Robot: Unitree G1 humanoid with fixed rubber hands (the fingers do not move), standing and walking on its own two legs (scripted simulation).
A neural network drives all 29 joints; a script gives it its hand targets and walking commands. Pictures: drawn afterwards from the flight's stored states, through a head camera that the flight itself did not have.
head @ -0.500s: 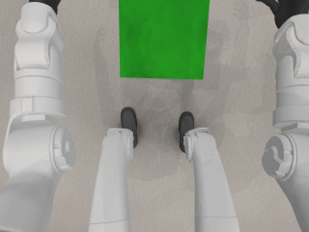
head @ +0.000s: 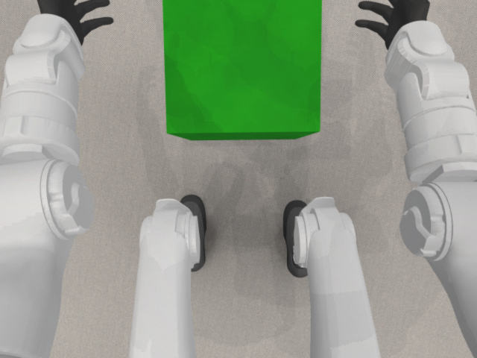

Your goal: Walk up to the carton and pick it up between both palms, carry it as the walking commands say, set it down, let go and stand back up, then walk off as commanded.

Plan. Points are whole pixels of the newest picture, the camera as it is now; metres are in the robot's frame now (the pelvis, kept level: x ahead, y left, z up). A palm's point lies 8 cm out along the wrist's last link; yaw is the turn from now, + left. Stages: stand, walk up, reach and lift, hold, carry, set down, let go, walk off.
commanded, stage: reach and lift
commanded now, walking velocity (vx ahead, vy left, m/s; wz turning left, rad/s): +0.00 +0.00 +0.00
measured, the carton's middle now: (242, 82) +0.55 +0.01 -0.37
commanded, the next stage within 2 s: none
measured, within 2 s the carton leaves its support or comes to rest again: neither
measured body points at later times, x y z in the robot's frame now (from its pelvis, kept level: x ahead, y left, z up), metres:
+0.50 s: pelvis +0.01 +0.01 -0.08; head +0.39 +0.02 +0.15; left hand +0.57 +0.23 -0.27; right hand +0.56 -0.20 -0.27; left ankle +0.14 +0.15 -0.46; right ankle +0.12 -0.13 -0.46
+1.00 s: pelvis +0.02 +0.00 -0.13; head +0.40 +0.01 +0.09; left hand +0.58 +0.25 -0.31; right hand +0.58 -0.18 -0.32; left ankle +0.14 +0.15 -0.46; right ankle +0.12 -0.13 -0.46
